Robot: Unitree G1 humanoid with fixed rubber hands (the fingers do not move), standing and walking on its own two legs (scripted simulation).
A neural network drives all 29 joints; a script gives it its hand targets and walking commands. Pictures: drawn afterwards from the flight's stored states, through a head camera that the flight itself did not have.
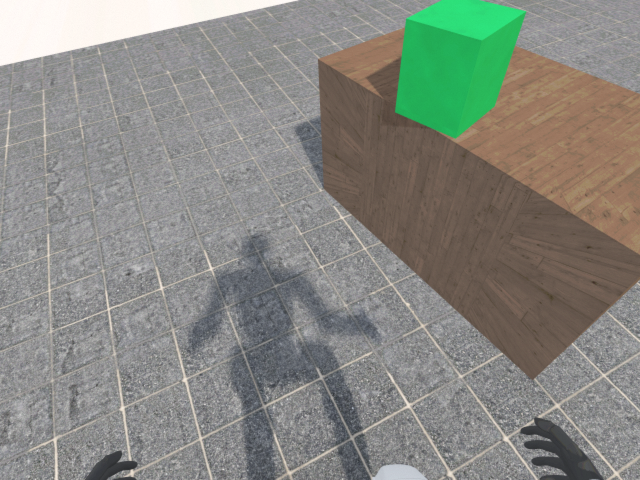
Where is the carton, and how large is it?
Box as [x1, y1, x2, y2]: [395, 0, 525, 138]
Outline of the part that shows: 525,11 480,0 441,0 406,18 395,112 455,138 494,106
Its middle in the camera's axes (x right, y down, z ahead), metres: +0.36 -0.47 +1.02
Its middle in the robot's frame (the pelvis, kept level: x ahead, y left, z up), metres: +1.06 -0.39 -0.02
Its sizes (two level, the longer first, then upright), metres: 0.210 0.200 0.250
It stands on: a pedestal, 0.61 m high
